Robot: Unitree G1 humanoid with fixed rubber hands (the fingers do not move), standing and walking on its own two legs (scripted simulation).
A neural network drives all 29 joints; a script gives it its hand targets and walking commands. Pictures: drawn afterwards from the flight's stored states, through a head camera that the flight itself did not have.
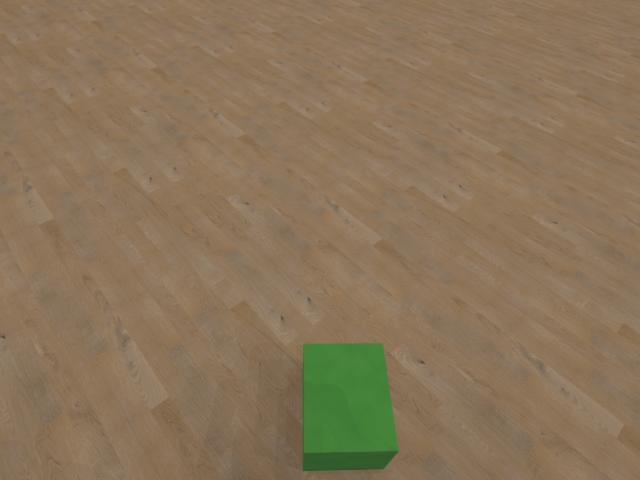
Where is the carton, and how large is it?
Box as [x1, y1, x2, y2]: [303, 343, 398, 470]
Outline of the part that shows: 304,344 303,470 383,468 397,452 398,449 382,343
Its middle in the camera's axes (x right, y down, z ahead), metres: +0.07 +0.47 +1.09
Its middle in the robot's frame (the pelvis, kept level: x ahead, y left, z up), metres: +0.42 -0.08 -0.66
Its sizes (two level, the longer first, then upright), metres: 0.278 0.228 0.215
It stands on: the floor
